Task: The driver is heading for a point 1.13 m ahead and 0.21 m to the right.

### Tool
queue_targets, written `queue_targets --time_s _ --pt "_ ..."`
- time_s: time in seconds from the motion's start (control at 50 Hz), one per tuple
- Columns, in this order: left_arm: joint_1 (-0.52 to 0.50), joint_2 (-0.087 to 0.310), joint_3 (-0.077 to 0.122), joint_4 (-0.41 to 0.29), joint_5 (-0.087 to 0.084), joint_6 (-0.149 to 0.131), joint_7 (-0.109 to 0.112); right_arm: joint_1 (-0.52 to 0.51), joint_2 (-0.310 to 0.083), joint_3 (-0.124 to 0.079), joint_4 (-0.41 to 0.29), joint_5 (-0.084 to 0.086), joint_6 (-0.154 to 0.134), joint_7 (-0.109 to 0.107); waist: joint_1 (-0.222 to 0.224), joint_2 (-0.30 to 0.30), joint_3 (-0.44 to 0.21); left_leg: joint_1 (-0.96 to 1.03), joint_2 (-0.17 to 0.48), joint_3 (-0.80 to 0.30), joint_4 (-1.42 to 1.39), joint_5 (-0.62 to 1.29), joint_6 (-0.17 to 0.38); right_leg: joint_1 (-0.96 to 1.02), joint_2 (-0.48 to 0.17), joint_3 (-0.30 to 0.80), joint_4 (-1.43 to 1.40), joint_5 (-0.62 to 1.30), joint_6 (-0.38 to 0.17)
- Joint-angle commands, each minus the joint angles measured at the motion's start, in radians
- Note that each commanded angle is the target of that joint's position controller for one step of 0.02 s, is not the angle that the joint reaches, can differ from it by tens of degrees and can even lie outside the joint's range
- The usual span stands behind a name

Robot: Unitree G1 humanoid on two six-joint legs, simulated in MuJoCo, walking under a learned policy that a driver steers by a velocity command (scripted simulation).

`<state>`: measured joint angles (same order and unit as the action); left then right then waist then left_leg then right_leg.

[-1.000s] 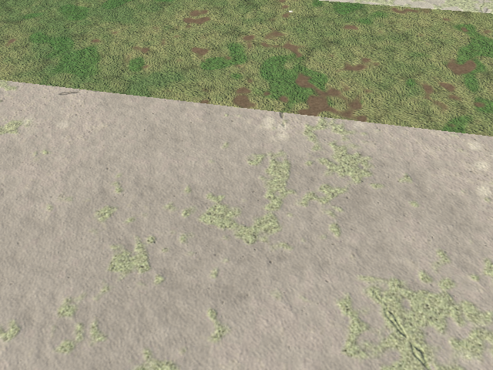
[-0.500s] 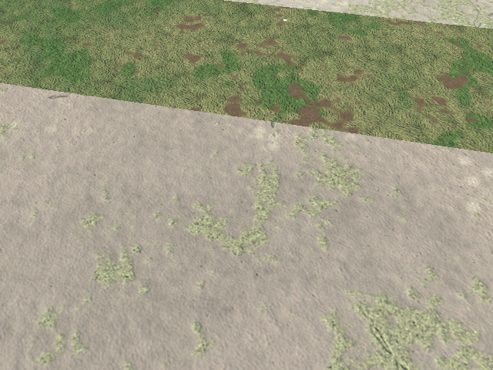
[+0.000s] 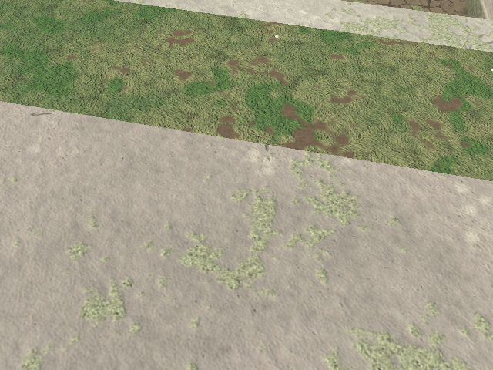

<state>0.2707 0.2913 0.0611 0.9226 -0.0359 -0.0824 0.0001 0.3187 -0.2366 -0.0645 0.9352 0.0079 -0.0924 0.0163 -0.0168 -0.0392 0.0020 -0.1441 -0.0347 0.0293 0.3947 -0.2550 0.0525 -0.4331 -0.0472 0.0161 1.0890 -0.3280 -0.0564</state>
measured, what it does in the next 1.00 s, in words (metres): walks ahead: right foot, then left foot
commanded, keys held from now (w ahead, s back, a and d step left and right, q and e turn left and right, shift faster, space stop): w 0.72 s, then w+e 0.10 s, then e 0.18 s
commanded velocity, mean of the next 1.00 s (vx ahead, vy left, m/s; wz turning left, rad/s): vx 0.45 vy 0.00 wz -0.07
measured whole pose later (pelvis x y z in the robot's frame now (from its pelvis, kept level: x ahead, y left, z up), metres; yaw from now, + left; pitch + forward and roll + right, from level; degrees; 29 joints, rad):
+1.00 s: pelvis +0.55 -0.01 -0.01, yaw -6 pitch +2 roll -1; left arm 0.34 0.29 0.05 0.93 -0.03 -0.05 0.02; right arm 0.04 -0.25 -0.03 0.79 -0.02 -0.09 0.01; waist 0.05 -0.02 0.05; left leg -0.44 0.03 0.06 0.52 -0.12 0.02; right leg -0.35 0.03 0.06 1.14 -0.54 0.02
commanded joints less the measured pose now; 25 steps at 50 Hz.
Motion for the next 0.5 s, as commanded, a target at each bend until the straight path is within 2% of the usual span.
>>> queue_targets --time_s 0.02,0.06,0.12,0.18,0.24,0.28,0.3,0.32,0.34,0.36,0.38,0.4,0.42,0.44,0.46,0.48,0.5 --pt "-0.071 0.056 0.015 -0.074 0.014 -0.019 -0.014 0.014 -0.099 -0.003 -0.040 -0.009 -0.008 -0.002 -0.004 0.125 0.068 0.152 0.250 -0.282 -0.272 0.103 0.132 -0.314 -0.091 0.028 -0.017 0.144 0.004" --pt "-0.115 0.042 0.011 -0.091 0.022 -0.010 -0.016 0.056 -0.119 -0.004 -0.022 -0.007 -0.003 -0.011 -0.013 0.103 0.075 0.145 0.239 -0.219 -0.281 0.232 0.145 -0.339 -0.087 0.003 -0.093 0.201 0.036" --pt "-0.243 0.014 -0.004 -0.144 0.025 -0.009 -0.018 0.071 -0.143 -0.003 -0.013 -0.008 0.004 -0.025 -0.035 0.099 0.101 0.084 0.214 -0.145 -0.302 0.280 0.140 -0.299 -0.062 -0.022 -0.315 0.323 0.064" --pt "-0.341 0.009 -0.014 -0.176 0.017 -0.013 -0.027 0.119 -0.155 -0.003 0.007 0.000 0.003 -0.032 -0.061 0.108 0.123 0.063 0.217 -0.111 -0.326 0.250 0.135 -0.216 -0.024 -0.049 -0.471 0.423 0.063" --pt "-0.387 0.026 -0.014 -0.204 0.011 -0.018 -0.042 0.138 -0.155 -0.007 0.029 0.012 0.008 -0.034 -0.048 0.110 0.139 0.158 0.264 -0.104 -0.297 0.294 0.124 -0.217 -0.018 -0.023 -0.549 0.409 0.028" --pt "-0.364 0.052 -0.006 -0.207 0.012 -0.022 -0.051 0.124 -0.168 -0.014 0.029 0.011 0.017 -0.035 -0.015 0.117 0.107 0.233 0.289 -0.097 -0.230 0.430 0.106 -0.175 -0.004 -0.024 -0.574 0.347 -0.003" --pt "-0.318 0.074 0.004 -0.198 0.012 -0.023 -0.051 0.110 -0.183 -0.019 0.025 0.007 0.023 -0.035 0.014 0.136 0.064 0.258 0.290 -0.091 -0.164 0.599 0.095 -0.100 0.023 -0.042 -0.568 0.306 -0.020" --pt "-0.220 0.104 0.020 -0.173 0.012 -0.021 -0.047 0.098 -0.191 -0.022 0.021 0.001 0.032 -0.035 0.068 0.155 -0.008 0.264 0.274 -0.074 -0.039 0.789 0.082 0.032 0.059 -0.070 -0.560 0.272 -0.042" --pt "-0.047 0.143 0.043 -0.121 0.011 -0.016 -0.039 0.091 -0.175 -0.015 0.016 -0.005 0.041 -0.036 0.150 0.148 -0.112 0.194 0.226 -0.039 0.173 0.851 0.053 0.263 0.074 -0.082 -0.561 0.272 -0.072" --pt "0.132 0.214 0.060 -0.086 0.024 -0.011 -0.028 0.120 -0.135 0.003 -0.007 -0.023 0.042 -0.036 0.191 0.026 -0.262 -0.053 0.166 -0.011 0.502 0.531 0.025 0.595 -0.123 0.152 -0.528 0.235 -0.135" --pt "0.181 0.252 0.065 -0.056 0.028 -0.011 -0.039 0.271 0.024 0.045 0.002 -0.009 0.020 -0.019 0.096 -0.271 -0.419 -0.415 -0.037 -0.074 0.841 -0.257 -0.030 0.884 -0.339 0.680 -0.701 -0.089 -0.298" --pt "0.146 0.149 0.037 -0.063 0.021 -0.015 -0.040 0.181 -0.096 0.020 0.007 0.019 -0.007 -0.015 0.137 -0.165 -0.342 -0.522 0.003 -0.188 0.953 -0.301 -0.006 0.823 -0.309 0.746 -0.813 -0.196 -0.250" --pt "0.049 0.118 0.026 -0.077 0.021 -0.019 -0.036 0.065 -0.158 0.002 -0.036 0.043 -0.023 -0.013 0.118 -0.114 -0.176 -0.588 0.055 -0.154 0.965 -0.213 0.012 0.672 -0.286 0.587 -0.830 -0.136 -0.206" --pt "-0.036 0.104 0.020 -0.095 0.028 -0.024 -0.035 0.005 -0.158 0.003 -0.050 0.038 -0.031 -0.021 0.085 -0.004 -0.102 -0.546 0.111 -0.130 0.918 -0.111 0.015 0.509 -0.256 0.470 -0.855 -0.008 -0.187" --pt "-0.083 0.084 0.015 -0.099 0.040 -0.029 -0.038 -0.018 -0.151 -0.004 -0.053 0.020 -0.028 -0.027 0.053 0.022 -0.050 -0.501 0.147 -0.121 0.860 -0.051 0.011 0.381 -0.222 0.374 -0.878 0.111 -0.179" --pt "-0.103 0.063 0.008 -0.097 0.051 -0.035 -0.039 0.010 -0.133 -0.005 -0.049 0.013 -0.017 -0.029 0.016 -0.007 -0.048 -0.435 0.176 -0.132 0.828 -0.015 0.011 0.310 -0.193 0.311 -0.904 0.165 -0.172" --pt "-0.106 0.052 0.006 -0.090 0.049 -0.037 -0.042 0.029 -0.110 -0.003 -0.043 0.012 -0.004 -0.029 0.000 -0.020 -0.043 -0.406 0.185 -0.129 0.798 -0.005 0.006 0.273 -0.176 0.274 -0.930 0.183 -0.177"
Keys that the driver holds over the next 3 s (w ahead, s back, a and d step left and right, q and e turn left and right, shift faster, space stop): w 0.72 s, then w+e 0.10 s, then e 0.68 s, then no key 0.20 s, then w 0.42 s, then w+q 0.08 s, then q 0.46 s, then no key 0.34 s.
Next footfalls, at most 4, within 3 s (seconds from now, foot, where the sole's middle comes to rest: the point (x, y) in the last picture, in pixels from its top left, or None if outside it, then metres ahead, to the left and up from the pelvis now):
0.34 right None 0.38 -0.14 -0.78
0.90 left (209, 313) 0.69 0.09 -0.78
1.36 right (298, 318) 0.67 -0.16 -0.78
1.82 left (223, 294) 0.75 0.06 -0.78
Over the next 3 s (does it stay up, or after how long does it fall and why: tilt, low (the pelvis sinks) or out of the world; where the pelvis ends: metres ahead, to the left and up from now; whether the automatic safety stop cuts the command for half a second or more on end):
stays up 0.92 -0.21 -0.01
